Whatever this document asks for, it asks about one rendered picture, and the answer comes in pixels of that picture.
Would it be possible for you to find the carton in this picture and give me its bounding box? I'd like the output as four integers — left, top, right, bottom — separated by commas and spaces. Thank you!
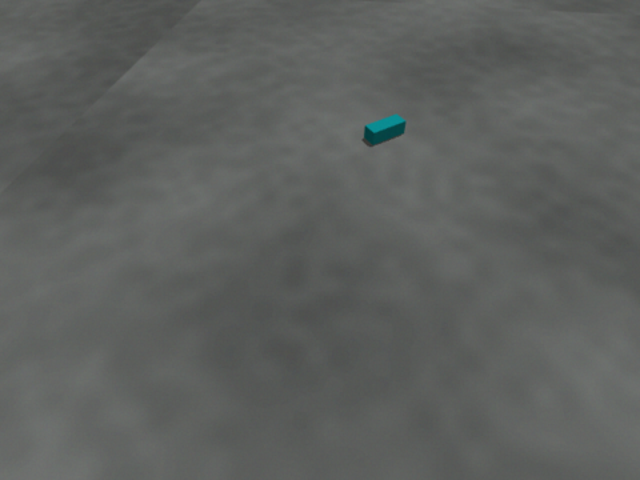
364, 114, 406, 145

